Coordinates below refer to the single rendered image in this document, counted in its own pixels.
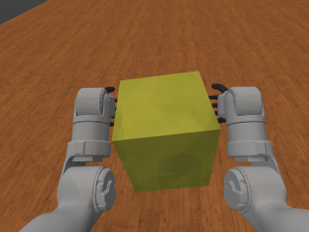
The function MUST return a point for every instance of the right robot upper arm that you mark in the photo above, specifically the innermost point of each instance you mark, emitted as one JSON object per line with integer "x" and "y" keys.
{"x": 259, "y": 194}

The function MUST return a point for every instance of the right robot forearm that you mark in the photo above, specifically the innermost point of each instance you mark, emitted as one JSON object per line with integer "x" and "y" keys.
{"x": 243, "y": 109}

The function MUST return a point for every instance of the carton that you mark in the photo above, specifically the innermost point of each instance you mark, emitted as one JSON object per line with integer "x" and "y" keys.
{"x": 165, "y": 131}

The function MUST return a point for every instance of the left robot forearm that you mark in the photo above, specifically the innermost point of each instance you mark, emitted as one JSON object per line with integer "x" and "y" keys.
{"x": 93, "y": 110}

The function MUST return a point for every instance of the left robot upper arm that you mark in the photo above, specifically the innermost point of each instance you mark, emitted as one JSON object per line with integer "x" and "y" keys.
{"x": 84, "y": 193}

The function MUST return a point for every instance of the left robot hand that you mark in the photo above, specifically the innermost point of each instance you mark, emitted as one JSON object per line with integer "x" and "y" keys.
{"x": 111, "y": 89}

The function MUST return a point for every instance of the right robot hand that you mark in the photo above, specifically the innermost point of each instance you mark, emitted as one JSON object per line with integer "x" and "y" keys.
{"x": 222, "y": 89}

